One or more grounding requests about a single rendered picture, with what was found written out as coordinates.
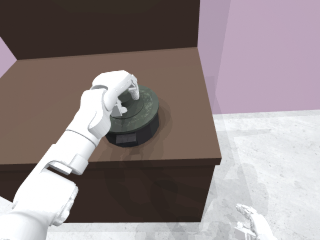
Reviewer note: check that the left robot upper arm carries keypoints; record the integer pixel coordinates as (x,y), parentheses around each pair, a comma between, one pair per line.
(46,202)

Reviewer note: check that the robot left forearm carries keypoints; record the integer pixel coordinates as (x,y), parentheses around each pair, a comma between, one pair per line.
(71,152)

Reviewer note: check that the left robot hand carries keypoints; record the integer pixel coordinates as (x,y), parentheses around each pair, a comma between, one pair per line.
(120,81)

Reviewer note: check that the table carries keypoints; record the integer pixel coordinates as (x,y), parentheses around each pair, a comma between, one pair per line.
(61,46)

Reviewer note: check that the lid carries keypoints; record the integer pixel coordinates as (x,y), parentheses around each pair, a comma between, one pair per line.
(139,114)

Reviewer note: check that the knob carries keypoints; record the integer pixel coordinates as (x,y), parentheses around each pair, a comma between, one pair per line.
(126,99)

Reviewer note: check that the right robot hand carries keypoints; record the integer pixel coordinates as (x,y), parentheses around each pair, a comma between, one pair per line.
(258,224)

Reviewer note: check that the pot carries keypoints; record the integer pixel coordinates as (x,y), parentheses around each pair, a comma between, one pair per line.
(135,138)

